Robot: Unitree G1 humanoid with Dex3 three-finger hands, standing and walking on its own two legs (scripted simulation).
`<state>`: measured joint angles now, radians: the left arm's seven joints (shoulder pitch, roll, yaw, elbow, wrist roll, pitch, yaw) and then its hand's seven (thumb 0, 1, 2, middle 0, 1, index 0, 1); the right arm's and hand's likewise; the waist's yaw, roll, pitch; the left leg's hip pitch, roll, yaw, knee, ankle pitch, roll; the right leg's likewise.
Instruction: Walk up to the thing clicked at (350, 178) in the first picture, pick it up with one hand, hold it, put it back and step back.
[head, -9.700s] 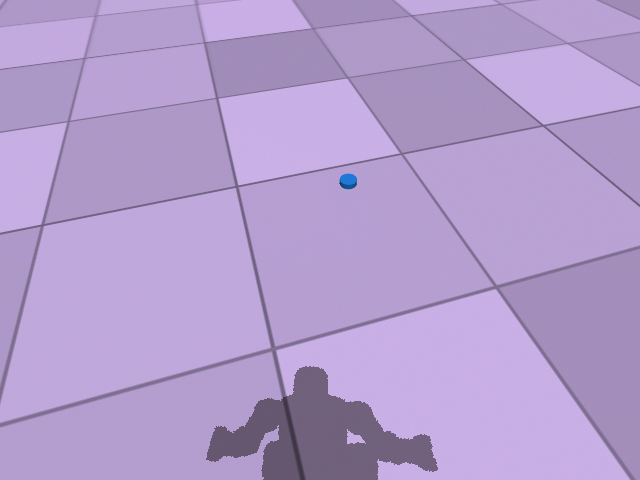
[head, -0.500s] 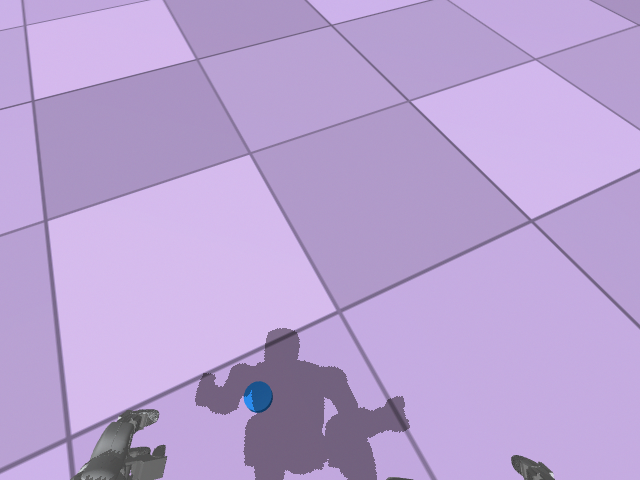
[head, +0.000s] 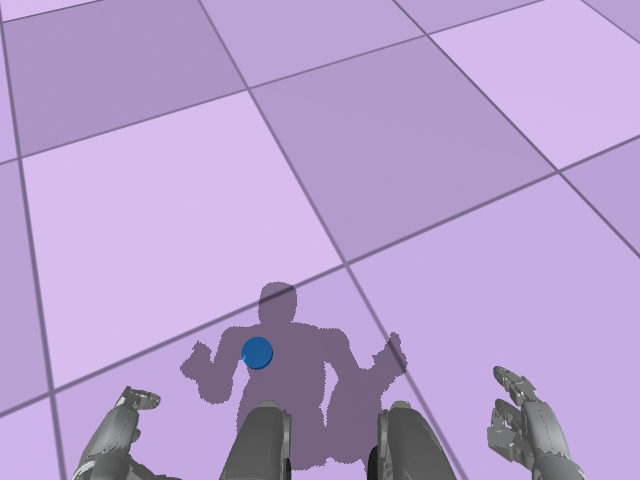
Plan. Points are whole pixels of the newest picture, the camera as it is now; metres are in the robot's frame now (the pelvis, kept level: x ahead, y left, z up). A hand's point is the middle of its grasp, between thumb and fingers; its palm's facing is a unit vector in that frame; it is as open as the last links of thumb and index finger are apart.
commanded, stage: rise first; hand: left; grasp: from above
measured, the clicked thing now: (257, 353) +0.39 +0.19 -0.64
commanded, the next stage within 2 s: none
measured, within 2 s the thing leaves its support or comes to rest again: neither
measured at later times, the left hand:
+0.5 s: hand (199, 393) +0.25 +0.26 -0.36, palm faces -0.47 -0.32 -0.83, open 14.1 cm
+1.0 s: hand (216, 371) +0.31 +0.25 -0.46, palm faces -0.46 -0.06 -0.88, open 14.1 cm
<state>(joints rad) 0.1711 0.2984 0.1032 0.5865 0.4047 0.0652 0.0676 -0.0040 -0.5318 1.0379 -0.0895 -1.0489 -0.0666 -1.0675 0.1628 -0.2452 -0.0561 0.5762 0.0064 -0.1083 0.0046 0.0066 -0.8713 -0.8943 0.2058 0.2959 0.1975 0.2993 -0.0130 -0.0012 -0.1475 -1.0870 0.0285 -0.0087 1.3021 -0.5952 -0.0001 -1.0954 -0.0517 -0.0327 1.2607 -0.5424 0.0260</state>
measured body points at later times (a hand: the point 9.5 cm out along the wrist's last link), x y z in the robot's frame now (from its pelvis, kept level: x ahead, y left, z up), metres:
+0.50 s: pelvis -0.06 -0.01 -0.21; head +0.14 +0.00 +0.19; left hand +0.27 +0.27 -0.32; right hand +0.10 -0.28 -0.35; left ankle +0.01 +0.12 -0.62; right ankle +0.03 -0.14 -0.62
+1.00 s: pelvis -0.08 +0.00 -0.29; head +0.13 +0.04 +0.11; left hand +0.33 +0.25 -0.41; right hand +0.01 -0.29 -0.41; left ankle +0.01 +0.12 -0.62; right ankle +0.03 -0.14 -0.62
